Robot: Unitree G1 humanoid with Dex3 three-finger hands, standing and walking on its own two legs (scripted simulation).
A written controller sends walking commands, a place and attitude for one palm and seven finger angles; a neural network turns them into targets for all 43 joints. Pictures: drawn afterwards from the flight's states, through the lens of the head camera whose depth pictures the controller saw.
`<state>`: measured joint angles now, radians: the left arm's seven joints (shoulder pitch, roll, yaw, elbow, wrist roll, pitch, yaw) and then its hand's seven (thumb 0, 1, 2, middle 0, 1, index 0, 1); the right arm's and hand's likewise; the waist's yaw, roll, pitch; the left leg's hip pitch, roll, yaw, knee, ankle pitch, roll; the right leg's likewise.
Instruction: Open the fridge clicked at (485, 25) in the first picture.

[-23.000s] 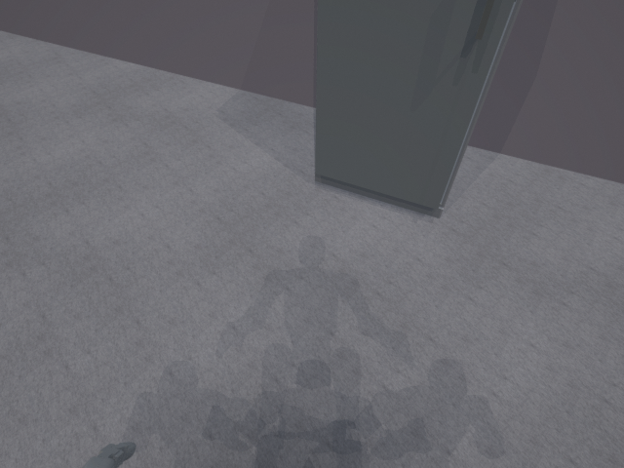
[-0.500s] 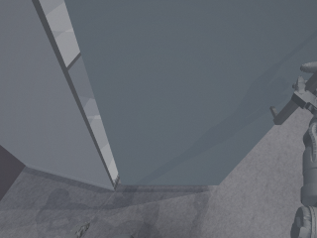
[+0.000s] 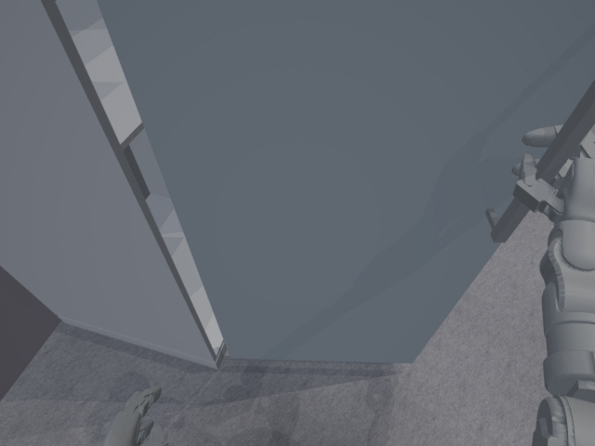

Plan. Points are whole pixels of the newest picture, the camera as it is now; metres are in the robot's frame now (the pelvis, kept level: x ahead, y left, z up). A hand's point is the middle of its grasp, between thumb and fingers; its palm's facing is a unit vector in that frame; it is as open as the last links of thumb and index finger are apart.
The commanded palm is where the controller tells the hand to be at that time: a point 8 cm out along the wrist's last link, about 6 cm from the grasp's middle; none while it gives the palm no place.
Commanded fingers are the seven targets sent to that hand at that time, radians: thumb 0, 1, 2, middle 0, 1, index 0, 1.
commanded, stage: stop walking and hold the door back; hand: right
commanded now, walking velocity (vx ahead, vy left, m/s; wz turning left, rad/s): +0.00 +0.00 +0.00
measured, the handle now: (546, 149) +0.45 -0.27 +0.19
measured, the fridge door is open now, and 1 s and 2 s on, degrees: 76 73 73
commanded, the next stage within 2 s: loosen the grip on the handle in 0.08 s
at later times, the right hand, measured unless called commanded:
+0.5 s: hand (523, 183) +0.42 -0.25 +0.16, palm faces +0.33 +0.91 -0.26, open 10.9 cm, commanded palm +0.38 -0.28 +0.16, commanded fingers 0.00 0.55 -0.20 0.36 1.28 0.36 1.28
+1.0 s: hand (544, 186) +0.44 -0.29 +0.14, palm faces +0.39 +0.89 -0.23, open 14.6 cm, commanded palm +0.39 -0.32 +0.15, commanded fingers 0.00 0.55 -0.20 0.25 1.15 0.25 1.15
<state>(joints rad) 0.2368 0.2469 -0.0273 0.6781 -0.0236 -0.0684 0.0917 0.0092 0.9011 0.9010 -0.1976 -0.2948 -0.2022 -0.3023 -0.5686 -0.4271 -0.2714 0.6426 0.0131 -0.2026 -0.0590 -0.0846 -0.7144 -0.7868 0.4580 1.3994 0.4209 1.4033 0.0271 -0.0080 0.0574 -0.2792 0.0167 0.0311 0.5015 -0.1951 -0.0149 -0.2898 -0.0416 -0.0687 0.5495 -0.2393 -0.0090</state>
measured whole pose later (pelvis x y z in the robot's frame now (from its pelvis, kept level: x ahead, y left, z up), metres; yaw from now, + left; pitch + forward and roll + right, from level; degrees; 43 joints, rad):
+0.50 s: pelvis +0.00 +0.02 +0.00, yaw +0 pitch +3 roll +0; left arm 0.32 0.31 0.01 0.68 -0.03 -0.13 0.04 0.01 0.90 0.90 -0.20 -0.30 -0.20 -0.30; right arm -0.59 -0.48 -0.33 0.72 -0.02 -0.22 -0.01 -0.01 0.08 -0.43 0.44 1.38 0.37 1.35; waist 0.03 0.01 -0.01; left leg -0.40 0.01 0.03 0.57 -0.23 0.01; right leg -0.38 -0.04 -0.06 0.56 -0.24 0.00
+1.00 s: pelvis +0.06 +0.01 -0.01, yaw -1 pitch +7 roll +0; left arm 0.25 0.24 -0.01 0.66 -0.02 -0.09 0.06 0.01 0.90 0.90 -0.20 -0.30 -0.21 -0.30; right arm -0.41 -0.43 -0.40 0.49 0.04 -0.13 0.04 -0.01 0.55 -0.20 0.30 1.18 0.26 1.16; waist -0.02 -0.03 -0.07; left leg -0.39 0.02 0.04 0.60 -0.33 0.00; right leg -0.39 -0.04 -0.05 0.61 -0.35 0.00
